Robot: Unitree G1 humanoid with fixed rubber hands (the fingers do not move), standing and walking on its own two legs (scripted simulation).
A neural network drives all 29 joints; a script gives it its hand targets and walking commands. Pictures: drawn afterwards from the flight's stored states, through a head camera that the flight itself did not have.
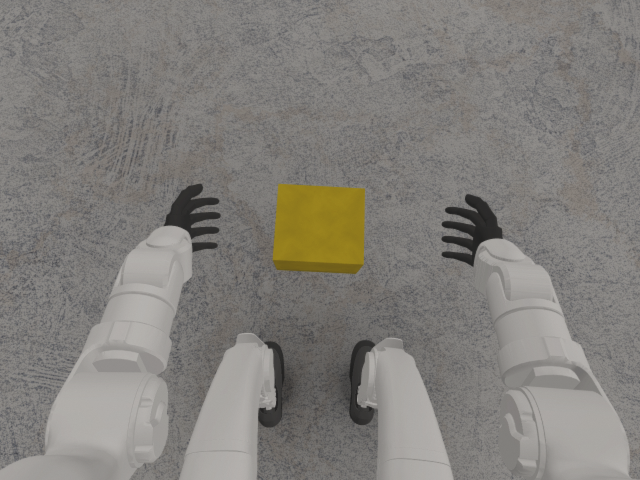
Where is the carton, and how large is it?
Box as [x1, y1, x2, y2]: [273, 184, 364, 273]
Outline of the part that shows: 278,184 273,248 273,261 276,268 288,270 355,273 363,264 364,189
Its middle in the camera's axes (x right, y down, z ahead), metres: +0.00 -0.02 +1.02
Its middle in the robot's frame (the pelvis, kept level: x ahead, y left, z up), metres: +0.54 +0.00 -0.59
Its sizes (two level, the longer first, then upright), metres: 0.220 0.196 0.149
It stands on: the floor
